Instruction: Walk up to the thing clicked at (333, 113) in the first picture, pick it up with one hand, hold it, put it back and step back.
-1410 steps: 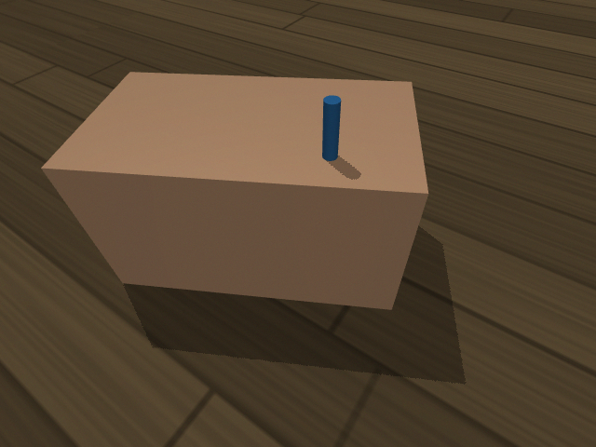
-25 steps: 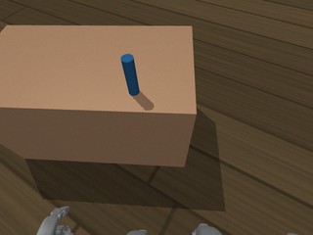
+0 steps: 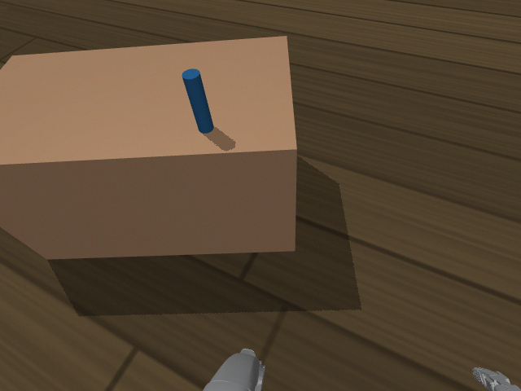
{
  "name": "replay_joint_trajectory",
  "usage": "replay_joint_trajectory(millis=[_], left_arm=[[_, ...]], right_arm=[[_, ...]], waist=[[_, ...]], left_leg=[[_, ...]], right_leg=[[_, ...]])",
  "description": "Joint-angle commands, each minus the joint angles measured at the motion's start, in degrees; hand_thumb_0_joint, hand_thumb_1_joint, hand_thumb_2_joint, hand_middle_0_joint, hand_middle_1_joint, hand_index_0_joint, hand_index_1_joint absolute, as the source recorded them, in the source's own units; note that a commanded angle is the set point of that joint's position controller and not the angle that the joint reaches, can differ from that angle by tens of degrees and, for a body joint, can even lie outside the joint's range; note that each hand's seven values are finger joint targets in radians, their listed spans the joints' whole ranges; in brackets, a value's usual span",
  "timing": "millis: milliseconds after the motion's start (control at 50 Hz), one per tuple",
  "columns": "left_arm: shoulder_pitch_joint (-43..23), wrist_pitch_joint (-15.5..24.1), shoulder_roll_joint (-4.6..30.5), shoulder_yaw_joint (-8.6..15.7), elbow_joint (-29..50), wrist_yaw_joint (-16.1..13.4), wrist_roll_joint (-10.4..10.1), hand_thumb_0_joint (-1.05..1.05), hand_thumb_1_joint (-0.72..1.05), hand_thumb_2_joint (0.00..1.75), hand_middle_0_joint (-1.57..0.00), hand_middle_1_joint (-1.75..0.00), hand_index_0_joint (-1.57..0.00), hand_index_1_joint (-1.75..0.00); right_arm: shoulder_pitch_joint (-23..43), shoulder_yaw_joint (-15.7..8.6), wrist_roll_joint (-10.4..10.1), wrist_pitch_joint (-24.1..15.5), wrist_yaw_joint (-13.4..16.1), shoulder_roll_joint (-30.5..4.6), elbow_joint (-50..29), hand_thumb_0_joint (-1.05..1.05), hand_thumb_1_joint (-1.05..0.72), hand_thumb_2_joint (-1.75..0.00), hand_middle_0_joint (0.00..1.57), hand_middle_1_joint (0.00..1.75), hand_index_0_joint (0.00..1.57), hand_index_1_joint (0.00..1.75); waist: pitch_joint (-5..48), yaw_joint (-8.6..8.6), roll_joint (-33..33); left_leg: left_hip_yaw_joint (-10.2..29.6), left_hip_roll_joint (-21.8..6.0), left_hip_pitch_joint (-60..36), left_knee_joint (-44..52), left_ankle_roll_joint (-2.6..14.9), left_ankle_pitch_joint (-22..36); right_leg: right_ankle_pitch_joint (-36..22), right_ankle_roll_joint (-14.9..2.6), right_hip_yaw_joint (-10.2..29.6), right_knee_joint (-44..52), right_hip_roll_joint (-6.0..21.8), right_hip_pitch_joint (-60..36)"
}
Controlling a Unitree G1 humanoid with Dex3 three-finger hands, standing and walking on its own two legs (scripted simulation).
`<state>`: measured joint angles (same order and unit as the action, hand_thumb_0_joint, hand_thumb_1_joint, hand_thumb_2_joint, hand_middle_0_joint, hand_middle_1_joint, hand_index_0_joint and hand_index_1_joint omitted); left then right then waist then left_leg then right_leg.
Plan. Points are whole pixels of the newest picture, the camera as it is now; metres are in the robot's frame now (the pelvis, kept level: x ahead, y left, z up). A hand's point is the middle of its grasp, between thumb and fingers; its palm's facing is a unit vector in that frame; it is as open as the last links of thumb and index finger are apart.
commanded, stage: step back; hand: left
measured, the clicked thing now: (199, 103) +0.78 +0.25 -0.07
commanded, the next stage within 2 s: stand in 1.78 s
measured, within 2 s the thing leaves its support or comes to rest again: neither
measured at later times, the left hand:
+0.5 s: hand out of the picture -0.06 +0.26 -0.14, palm faces +0.03 -0.92 -0.39, open 7.4 cm
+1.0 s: hand out of the picture -0.25 +0.27 -0.14, palm faces +0.11 -0.91 -0.40, open 7.4 cm
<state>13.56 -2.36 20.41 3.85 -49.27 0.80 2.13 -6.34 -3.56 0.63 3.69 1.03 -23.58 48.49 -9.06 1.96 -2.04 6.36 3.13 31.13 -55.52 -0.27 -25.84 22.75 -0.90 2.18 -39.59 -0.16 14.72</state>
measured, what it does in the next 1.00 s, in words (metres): walks backwards: left foot, then right foot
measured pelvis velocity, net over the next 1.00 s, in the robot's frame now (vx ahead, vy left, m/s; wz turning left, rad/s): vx -0.29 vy -0.02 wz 0.10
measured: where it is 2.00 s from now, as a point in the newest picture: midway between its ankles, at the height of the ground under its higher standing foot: outside the picture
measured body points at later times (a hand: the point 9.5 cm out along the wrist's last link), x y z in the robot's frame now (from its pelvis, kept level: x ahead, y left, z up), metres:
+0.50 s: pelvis -0.16 -0.01 +0.00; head -0.10 +0.00 +0.45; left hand -0.06 +0.31 -0.11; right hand -0.02 -0.32 -0.11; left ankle -0.09 +0.12 -0.72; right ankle -0.20 -0.15 -0.68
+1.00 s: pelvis -0.29 -0.02 +0.00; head -0.28 -0.02 +0.45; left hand -0.26 +0.31 -0.11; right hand -0.20 -0.32 -0.12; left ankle -0.30 +0.10 -0.72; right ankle -0.25 -0.15 -0.70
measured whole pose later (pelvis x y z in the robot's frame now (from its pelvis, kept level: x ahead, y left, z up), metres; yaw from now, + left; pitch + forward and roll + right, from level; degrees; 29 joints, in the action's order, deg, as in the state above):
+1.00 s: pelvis -0.29 -0.02 +0.00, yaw +6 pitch -3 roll +1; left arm 11.4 -1.5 23.7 3.8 -54.5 0.5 1.0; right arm -12.0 -2.3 2.7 0.8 -0.9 -20.1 56.5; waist -5.2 0.8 1.6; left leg 0.5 1.6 13.6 -34.9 1.3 -18.7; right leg 26.1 -0.9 2.7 -48.2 0.9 21.9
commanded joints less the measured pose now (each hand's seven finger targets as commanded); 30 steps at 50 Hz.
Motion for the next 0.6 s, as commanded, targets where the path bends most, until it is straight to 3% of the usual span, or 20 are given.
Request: replay_joint_trajectory(millis=[0,20,60,100,140,180,200,220,240,260,280,320,360,440,460,500,520,540,560,580], left_arm=[[-10.7,2.2,16.6,5.1,8.7,-2.4,0.6,0.0,0.9,0.9,-0.2,-0.3,-0.2,-0.3],[-8.5,2.1,15.3,4.7,8.6,-2.4,0.5,0.0,0.9,0.9,-0.2,-0.3,-0.2,-0.3],[-4.7,1.8,15.0,4.5,8.0,-2.8,0.7,0.0,0.9,0.9,-0.2,-0.3,-0.2,-0.3],[-3.0,1.4,15.3,4.6,8.0,-3.3,0.5,0.0,0.9,0.9,-0.2,-0.3,-0.2,-0.3],[-2.6,1.0,15.3,4.2,7.9,-3.2,-0.2,0.0,0.9,0.9,-0.2,-0.3,-0.2,-0.3],[-5.9,0.4,15.7,3.8,8.8,-2.8,-1.1,0.0,0.9,0.9,-0.2,-0.3,-0.2,-0.3],[-5.8,0.0,14.4,3.1,9.2,-2.7,-1.2,0.0,0.9,0.9,-0.2,-0.3,-0.2,-0.3],[-4.7,-0.1,12.3,2.5,9.6,-2.4,-1.4,0.0,0.9,0.9,-0.2,-0.3,-0.2,-0.3],[-8.0,-0.1,12.7,3.0,10.1,-2.9,-2.0,0.0,0.9,0.9,-0.2,-0.3,-0.2,-0.3],[-10.4,-0.3,14.0,3.8,9.2,-3.5,-1.1,0.0,0.9,0.9,-0.2,-0.3,-0.2,-0.3],[-10.0,-0.6,13.7,3.8,8.3,-3.3,-1.4,0.0,0.9,0.9,-0.2,-0.3,-0.2,-0.3],[-5.1,-0.7,13.2,3.6,6.1,-2.9,-2.2,0.0,0.9,0.9,-0.2,-0.3,-0.2,-0.3],[-2.2,-0.3,12.8,3.6,4.9,-2.4,-1.8,0.0,0.9,0.9,-0.2,-0.3,-0.2,-0.3],[-4.9,1.1,11.6,3.2,5.4,-2.1,-1.2,0.0,0.9,0.9,-0.2,-0.3,-0.2,-0.3],[-3.5,1.2,11.6,3.1,4.5,-2.1,-1.1,0.0,0.9,0.9,-0.2,-0.3,-0.2,-0.3],[2.1,1.8,10.8,2.8,1.5,-2.1,-0.8,0.0,0.9,0.9,-0.2,-0.3,-0.2,-0.3],[2.2,2.1,13.2,3.5,0.8,-2.3,-0.1,0.0,0.9,0.9,-0.2,-0.3,-0.2,-0.3],[2.1,2.4,17.7,4.8,1.4,-2.4,0.7,0.0,0.9,0.9,-0.2,-0.3,-0.2,-0.3],[-1.0,1.9,24.2,6.2,3.1,-2.3,0.6,0.0,0.9,0.9,-0.2,-0.3,-0.2,-0.3],[-4.2,2.3,24.4,6.1,4.6,-2.7,0.3,0.0,0.9,0.9,-0.2,-0.3,-0.2,-0.3]], right_arm=[[-4.3,-2.5,-0.8,-2.1,1.1,-10.1,-3.4,0.0,-0.9,-0.9,0.2,0.3,0.2,0.3],[-4.2,-2.2,-0.5,-2.4,1.1,-10.0,-3.1,0.0,-0.9,-0.9,0.2,0.3,0.2,0.3],[-2.9,-1.7,-0.3,-2.3,1.0,-8.9,-3.8,0.0,-0.9,-0.9,0.2,0.3,0.2,0.3],[-2.3,-1.7,0.2,-2.7,0.9,-8.7,-4.4,0.0,-0.9,-0.9,0.2,0.3,0.2,0.3],[-3.6,-1.7,0.4,-3.0,0.6,-8.1,-3.6,0.0,-0.9,-0.9,0.2,0.3,0.2,0.3],[-9.1,-2.3,0.5,-3.3,0.5,-8.4,-1.3,0.0,-0.9,-0.9,0.2,0.3,0.2,0.3],[-9.3,-3.0,0.8,-3.4,0.6,-9.8,-0.9,0.0,-0.9,-0.9,0.2,0.3,0.2,0.3],[-8.3,-4.2,1.5,-3.5,0.7,-14.3,-1.6,0.0,-0.9,-0.9,0.2,0.3,0.2,0.3],[-5.1,-4.7,0.6,-3.1,0.0,-20.2,-3.0,0.0,-0.9,-0.9,0.2,0.3,0.2,0.3],[-5.1,-5.0,1.3,-3.5,0.1,-20.1,-3.0,0.0,-0.9,-0.9,0.2,0.3,0.2,0.3],[-3.4,-4.3,1.2,-3.7,0.5,-17.5,-2.8,0.0,-0.9,-0.9,0.2,0.3,0.2,0.3],[0.9,-2.9,1.4,-3.4,0.9,-13.9,-3.4,0.0,-0.9,-0.9,0.2,0.3,0.2,0.3],[1.7,-2.7,1.6,-3.2,0.8,-12.7,-3.8,0.0,-0.9,-0.9,0.2,0.3,0.2,0.3],[-3.6,-2.9,1.8,-2.3,0.5,-12.6,-3.4,0.0,-0.9,-0.9,0.2,0.3,0.2,0.3],[-2.5,-2.9,1.3,-2.0,0.3,-13.4,-3.6,0.0,-0.9,-0.9,0.2,0.3,0.2,0.3],[0.5,-2.8,0.2,-1.0,0.1,-14.1,-4.2,0.0,-0.9,-0.9,0.2,0.3,0.2,0.3],[0.5,-2.0,0.0,-0.8,-0.1,-12.0,-4.4,0.0,-0.9,-0.9,0.2,0.3,0.2,0.3],[0.4,-1.1,-0.1,-0.9,-0.2,-8.8,-5.5,0.0,-0.9,-0.9,0.2,0.3,0.2,0.3],[3.2,-1.5,-0.2,-0.8,0.6,-8.1,-6.8,0.0,-0.9,-0.9,0.2,0.3,0.2,0.3],[3.2,-2.8,0.0,-0.4,1.1,-10.4,-6.4,0.0,-0.9,-0.9,0.2,0.3,0.2,0.3]], waist=[[6.5,-3.83,11.9],[7.0,-2.4,10.5],[7.8,0.1,11.6],[9.2,1.08,13.3],[11.1,1.1,13.7],[13.9,-2.03,11.9],[14.0,-1.9,9.7],[14.3,-1.35,-0.1],[13.2,-2.87,-10.8],[11.6,-4.75,-9.1],[10.3,-3.26,-3.3],[9.2,0.1,-2.5],[9.1,0.36,-6.0],[12.6,-3.43,-8.4],[14.0,-2.91,-9.7],[16.6,0.06,-9.8],[15.7,-0.36,-6.6],[12.8,-0.14,5.4],[10.3,2.75,17.4],[6.5,1.69,14.4]], left_leg=[[2.9,2.9,-4.5,-16.0,-0.48,-1.3],[1.6,3.2,-3.5,-12.6,-0.78,-1.7],[0.0,2.2,-1.4,-5.7,-1.1,-3.6],[-2.0,-0.4,-2.1,4.4,-0.76,-5.2],[-5.3,-0.8,-6.1,14.4,-0.24,-3.3],[-8.1,-0.8,-14.7,28.9,0.91,9.7],[-4.1,-3.2,-19.5,31.1,2.17,17.9],[11.0,-14.1,-24.6,31.6,6.65,27.8],[21.3,-24.0,-17.2,33.7,16.31,35.3],[26.0,-26.8,-12.2,35.0,19.74,34.6],[19.0,-24.2,-11.5,33.4,18.16,35.9],[9.1,-18.5,-12.9,30.9,14.06,34.6],[7.6,-17.9,-15.7,30.3,14.48,32.6],[6.8,-16.9,-26.2,26.1,14.28,37.5],[6.5,-16.9,-25.5,25.2,13.6,37.1],[3.5,-15.1,-21.2,21.0,10.37,33.6],[2.4,-12.4,-13.5,19.0,7.27,25.4],[0.3,-4.5,-0.6,11.4,3.43,10.5],[0.0,2.5,0.3,-2.1,0.62,-8.9],[6.6,-0.5,-1.4,-12.2,-0.27,-10.2]], right_leg=[[-24.9,-11.12,10.1,14.5,14.6,6.2],[-28.1,-10.36,7.5,12.7,12.7,2.4],[-32.4,-10.39,8.0,11.1,13.2,-5.3],[-36.1,-10.89,9.7,9.5,15.1,-10.3],[-37.9,-10.1,9.2,6.7,14.3,-11.9],[-36.0,-8.07,7.1,1.5,12.8,-9.6],[-30.1,-5.73,7.2,-0.2,11.5,-3.7],[-16.6,-2.43,4.3,-7.6,5.6,7.1],[10.1,-0.35,-1.5,-16.9,-3.2,8.1],[15.9,-0.22,5.8,-27.4,-3.2,7.8],[13.9,-0.7,9.4,-32.3,-4.1,8.7],[8.4,-0.87,8.5,-34.2,-4.5,10.4],[7.8,0.58,5.1,-28.9,-3.5,10.0],[7.9,1.95,0.4,-6.8,-1.4,8.4],[5.8,1.56,-0.9,-1.7,-1.1,5.7],[-7.1,0.14,-4.1,15.5,-1.5,-3.6],[-10.5,-0.76,-0.6,16.4,0.3,-8.4],[-7.9,-4.02,14.8,17.7,9.5,-10.4],[-13.3,-15.13,28.5,21.6,24.1,1.6],[-13.1,-18.26,32.1,23.3,27.7,10.4]])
